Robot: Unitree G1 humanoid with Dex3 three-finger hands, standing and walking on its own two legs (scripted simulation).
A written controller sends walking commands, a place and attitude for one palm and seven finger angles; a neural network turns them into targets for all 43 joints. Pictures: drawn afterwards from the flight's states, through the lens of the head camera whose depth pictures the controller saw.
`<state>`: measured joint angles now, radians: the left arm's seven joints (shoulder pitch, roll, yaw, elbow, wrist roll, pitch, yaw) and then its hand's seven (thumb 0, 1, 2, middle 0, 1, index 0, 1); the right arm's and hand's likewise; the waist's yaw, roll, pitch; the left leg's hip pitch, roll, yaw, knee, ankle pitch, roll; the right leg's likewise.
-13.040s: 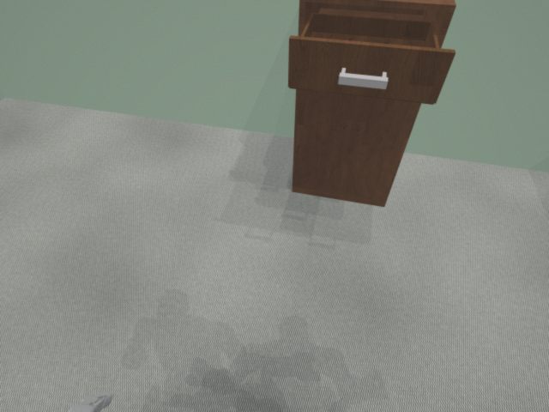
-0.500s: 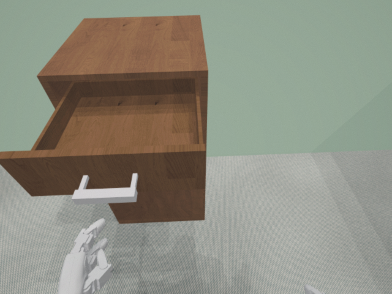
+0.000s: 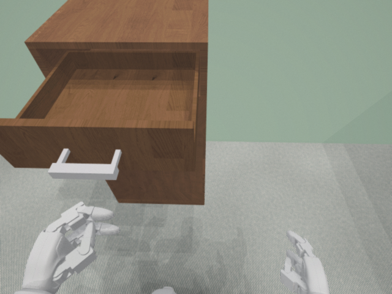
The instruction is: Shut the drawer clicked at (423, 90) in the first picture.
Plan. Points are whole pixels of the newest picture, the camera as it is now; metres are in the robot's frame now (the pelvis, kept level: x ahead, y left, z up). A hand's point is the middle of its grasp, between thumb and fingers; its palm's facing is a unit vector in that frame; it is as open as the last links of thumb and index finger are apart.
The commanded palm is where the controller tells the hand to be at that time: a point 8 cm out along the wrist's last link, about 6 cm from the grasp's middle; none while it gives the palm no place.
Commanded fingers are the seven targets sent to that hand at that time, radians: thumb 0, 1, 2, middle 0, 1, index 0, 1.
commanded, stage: raise the hand and make a fist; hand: left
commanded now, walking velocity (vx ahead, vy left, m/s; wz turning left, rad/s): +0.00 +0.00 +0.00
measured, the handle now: (87, 162) +0.34 +0.25 +0.09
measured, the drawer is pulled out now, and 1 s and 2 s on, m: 0.28 0.28 0.28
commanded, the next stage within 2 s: bring the fist close to the handle in 1.20 s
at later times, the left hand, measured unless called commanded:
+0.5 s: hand (52, 245) +0.17 +0.22 +0.14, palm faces +0.06 -1.00 -0.07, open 3.1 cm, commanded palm +0.11 +0.27 +0.16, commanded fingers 0.00 0.90 0.90 -1.40 -1.60 -1.40 -1.60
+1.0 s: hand (40, 236) +0.16 +0.21 +0.19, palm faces +0.06 -0.99 -0.10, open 3.3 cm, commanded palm +0.11 +0.26 +0.20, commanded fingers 0.00 0.90 0.90 -1.40 -1.60 -1.40 -1.60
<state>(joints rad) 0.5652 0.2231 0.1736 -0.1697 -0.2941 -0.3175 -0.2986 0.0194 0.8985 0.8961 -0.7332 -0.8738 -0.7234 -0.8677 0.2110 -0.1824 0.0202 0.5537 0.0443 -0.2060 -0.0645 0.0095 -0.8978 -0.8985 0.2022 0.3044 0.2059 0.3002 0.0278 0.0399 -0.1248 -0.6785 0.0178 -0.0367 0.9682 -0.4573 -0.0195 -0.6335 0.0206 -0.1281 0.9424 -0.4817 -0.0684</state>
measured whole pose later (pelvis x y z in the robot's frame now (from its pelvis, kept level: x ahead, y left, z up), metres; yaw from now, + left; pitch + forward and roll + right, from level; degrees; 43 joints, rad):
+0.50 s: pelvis +0.01 +0.04 +0.02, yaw -1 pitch +4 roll -1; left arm 0.70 0.22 0.16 -0.41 -0.29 -0.24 -0.22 0.02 0.90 0.90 -1.23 -1.42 -1.23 -1.41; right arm 0.21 -0.21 0.01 0.55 0.06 -0.32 -0.06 0.01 -0.90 -0.90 0.20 0.30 0.20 0.30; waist 0.05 0.04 -0.11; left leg -0.48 -0.01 0.00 0.82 -0.42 0.03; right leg -0.43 0.00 -0.09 0.77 -0.42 -0.02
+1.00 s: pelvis +0.01 +0.03 +0.04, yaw -1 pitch +0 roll -1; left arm 0.68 0.24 0.18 -0.61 -0.29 0.02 -0.19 0.02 0.90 0.90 -1.40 -1.60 -1.40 -1.59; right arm 0.24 -0.22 0.06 0.58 0.08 -0.34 -0.06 0.01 -0.90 -0.90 0.20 0.30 0.20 0.30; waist 0.07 0.06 -0.10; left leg -0.33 -0.01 0.00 0.69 -0.37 0.03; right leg -0.29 0.00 -0.08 0.65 -0.37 -0.02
